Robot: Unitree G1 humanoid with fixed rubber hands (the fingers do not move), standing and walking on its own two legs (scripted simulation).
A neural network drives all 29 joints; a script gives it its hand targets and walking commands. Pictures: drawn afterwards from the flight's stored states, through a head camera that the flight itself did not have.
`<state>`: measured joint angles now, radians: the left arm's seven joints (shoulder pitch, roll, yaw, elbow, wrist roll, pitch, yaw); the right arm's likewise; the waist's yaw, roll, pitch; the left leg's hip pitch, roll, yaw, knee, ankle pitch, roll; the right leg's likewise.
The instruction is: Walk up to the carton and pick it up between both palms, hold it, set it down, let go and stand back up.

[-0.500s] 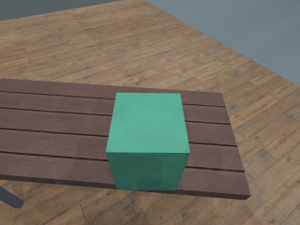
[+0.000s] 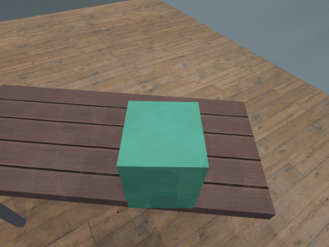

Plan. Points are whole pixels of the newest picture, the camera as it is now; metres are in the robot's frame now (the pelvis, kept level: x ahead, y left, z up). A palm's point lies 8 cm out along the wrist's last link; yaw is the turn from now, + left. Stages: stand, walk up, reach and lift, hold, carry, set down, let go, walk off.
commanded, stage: stand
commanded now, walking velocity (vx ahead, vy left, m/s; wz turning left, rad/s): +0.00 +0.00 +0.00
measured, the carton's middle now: (162, 156) +0.38 +0.02 -0.04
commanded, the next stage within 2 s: none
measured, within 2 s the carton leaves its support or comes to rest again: neither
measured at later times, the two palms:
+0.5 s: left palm out of the picture +0.07 +0.28 -0.13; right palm out of the picture +0.05 -0.28 -0.13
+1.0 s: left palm out of the picture +0.07 +0.29 -0.12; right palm out of the picture +0.05 -0.28 -0.13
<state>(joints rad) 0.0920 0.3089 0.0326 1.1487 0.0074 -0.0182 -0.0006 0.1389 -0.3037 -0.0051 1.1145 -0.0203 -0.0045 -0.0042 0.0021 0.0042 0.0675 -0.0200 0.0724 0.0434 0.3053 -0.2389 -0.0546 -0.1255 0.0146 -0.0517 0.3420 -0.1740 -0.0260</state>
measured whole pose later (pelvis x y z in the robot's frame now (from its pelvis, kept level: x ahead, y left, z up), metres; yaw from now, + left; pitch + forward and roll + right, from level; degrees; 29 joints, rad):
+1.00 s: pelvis +0.00 +0.00 +0.00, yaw +0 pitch -3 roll +0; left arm 0.09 0.31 0.03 1.15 0.01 -0.02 0.00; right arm 0.14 -0.31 -0.01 1.12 -0.02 -0.01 0.00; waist 0.00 0.01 0.06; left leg -0.02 0.07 0.05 0.31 -0.24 -0.05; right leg -0.13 0.01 -0.05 0.34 -0.17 -0.02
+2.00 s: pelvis +0.00 +0.00 +0.00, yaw +0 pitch -3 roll +0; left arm 0.09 0.30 0.02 1.15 0.01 -0.02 0.00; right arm 0.13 -0.31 -0.01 1.12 -0.02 -0.01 0.00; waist 0.00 0.01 0.07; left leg -0.02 0.07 0.05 0.31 -0.24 -0.05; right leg -0.12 0.01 -0.05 0.34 -0.17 -0.02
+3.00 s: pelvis +0.00 +0.00 +0.00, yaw +0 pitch -3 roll +0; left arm 0.09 0.30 0.03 1.15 0.01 -0.02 0.00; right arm 0.13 -0.31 -0.01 1.11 -0.02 -0.01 0.00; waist 0.00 0.01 0.07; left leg -0.01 0.07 0.05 0.30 -0.24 -0.05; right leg -0.12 0.01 -0.05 0.34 -0.17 -0.02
